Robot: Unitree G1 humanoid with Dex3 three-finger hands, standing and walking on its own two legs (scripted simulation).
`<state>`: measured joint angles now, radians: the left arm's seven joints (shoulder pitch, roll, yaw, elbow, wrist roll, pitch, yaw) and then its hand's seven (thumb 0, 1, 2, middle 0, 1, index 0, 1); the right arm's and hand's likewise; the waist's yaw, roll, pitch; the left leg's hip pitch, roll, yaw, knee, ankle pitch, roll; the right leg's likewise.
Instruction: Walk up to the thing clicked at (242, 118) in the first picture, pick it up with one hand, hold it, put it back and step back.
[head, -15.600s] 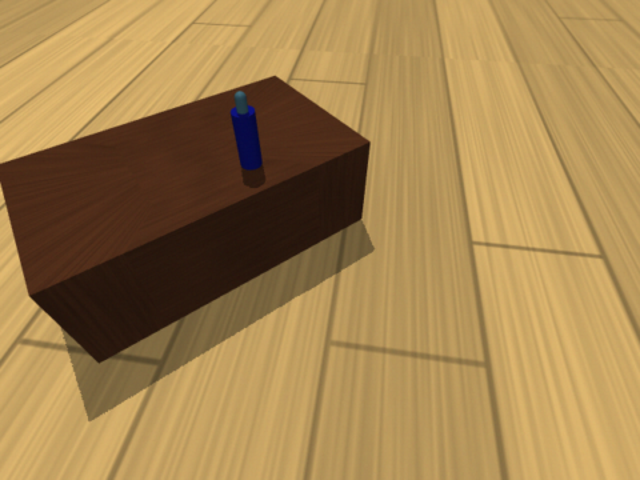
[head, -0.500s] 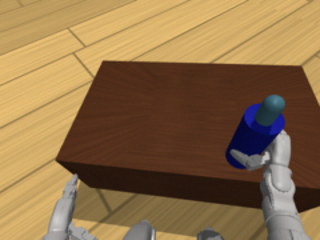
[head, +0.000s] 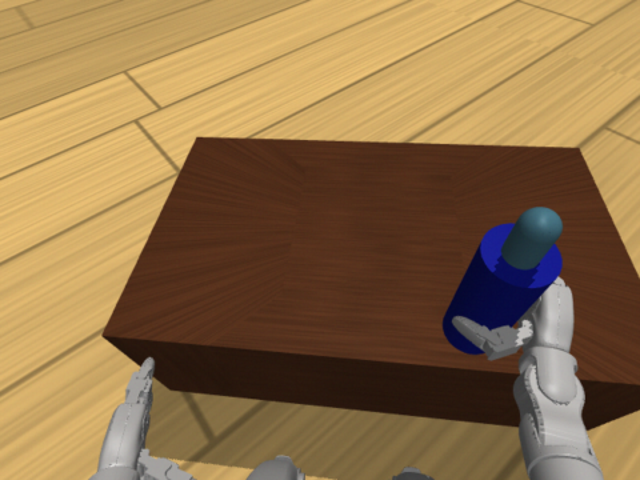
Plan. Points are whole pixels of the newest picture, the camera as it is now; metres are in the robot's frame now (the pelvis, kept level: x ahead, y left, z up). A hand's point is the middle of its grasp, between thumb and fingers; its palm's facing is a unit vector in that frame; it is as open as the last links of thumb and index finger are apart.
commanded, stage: lift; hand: right
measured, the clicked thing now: (498, 285) +0.34 -0.17 +0.07
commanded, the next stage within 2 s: hold in 0.04 s
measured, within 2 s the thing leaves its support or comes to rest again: neither
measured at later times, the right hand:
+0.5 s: hand (498, 304) +0.33 -0.17 +0.05, palm faces +0.18 +0.98 -0.03, open 10.9 cm
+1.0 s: hand (493, 305) +0.33 -0.16 +0.05, palm faces +0.19 +0.98 -0.02, open 10.9 cm
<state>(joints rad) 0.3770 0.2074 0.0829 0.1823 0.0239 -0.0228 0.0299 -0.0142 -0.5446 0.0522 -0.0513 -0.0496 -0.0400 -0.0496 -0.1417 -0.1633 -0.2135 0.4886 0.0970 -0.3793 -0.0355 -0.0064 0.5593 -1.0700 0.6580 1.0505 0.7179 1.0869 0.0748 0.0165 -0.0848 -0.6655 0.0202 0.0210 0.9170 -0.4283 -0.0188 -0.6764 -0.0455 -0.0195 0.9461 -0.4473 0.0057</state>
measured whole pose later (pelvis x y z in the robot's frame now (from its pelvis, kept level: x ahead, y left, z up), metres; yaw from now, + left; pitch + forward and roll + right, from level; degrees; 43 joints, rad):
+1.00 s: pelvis +0.00 +0.00 +0.02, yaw +0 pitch +6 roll +1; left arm 0.33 0.20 0.08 0.31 0.01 -0.06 0.05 -0.01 -0.53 0.05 -0.06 -0.06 -0.05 -0.05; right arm -0.10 -0.15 -0.16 0.46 0.11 -0.35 -0.05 -0.01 0.57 -1.08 0.66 1.06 0.72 1.09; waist 0.06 0.01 -0.05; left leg -0.54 0.02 0.02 0.81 -0.38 -0.02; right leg -0.54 -0.04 -0.03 0.82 -0.39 0.01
